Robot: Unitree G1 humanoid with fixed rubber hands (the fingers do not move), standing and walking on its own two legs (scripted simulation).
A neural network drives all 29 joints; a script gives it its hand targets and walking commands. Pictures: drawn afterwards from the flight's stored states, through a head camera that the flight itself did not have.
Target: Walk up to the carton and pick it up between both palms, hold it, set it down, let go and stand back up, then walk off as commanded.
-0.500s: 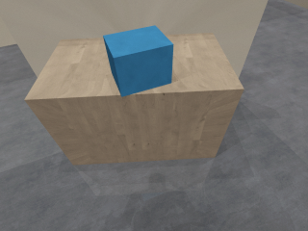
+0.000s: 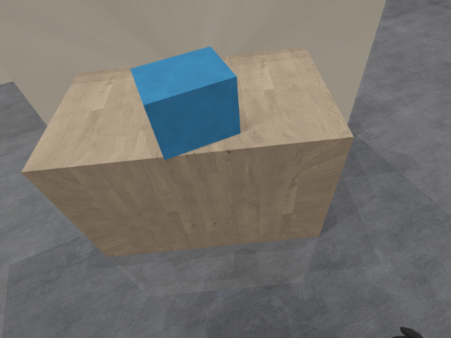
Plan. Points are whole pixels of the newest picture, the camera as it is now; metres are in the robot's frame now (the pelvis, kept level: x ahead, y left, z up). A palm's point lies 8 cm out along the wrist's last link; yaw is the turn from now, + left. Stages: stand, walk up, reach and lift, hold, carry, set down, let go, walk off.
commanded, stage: walk up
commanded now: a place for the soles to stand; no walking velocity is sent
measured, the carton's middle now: (187, 102) +0.77 +0.16 -0.02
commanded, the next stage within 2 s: none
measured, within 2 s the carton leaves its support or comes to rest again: neither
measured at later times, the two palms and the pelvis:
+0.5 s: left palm out of the picture +0.07 +0.32 -0.09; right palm out of the picture +0.07 -0.30 -0.12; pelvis -0.01 +0.01 +0.00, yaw +0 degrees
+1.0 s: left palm out of the picture +0.03 +0.35 -0.09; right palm out of the picture +0.08 -0.26 -0.11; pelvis +0.02 +0.04 +0.01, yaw +1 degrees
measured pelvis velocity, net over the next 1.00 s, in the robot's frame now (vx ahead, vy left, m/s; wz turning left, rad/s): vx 0.02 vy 0.04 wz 0.02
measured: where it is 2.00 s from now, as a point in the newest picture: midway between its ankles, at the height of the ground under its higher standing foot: outside the picture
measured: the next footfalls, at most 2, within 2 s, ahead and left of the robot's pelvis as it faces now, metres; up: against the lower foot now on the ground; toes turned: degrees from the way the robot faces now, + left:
left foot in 1.14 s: +0.15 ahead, +0.19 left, +0.00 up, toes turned +7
right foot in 1.58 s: +0.22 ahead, +0.08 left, +0.00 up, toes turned +3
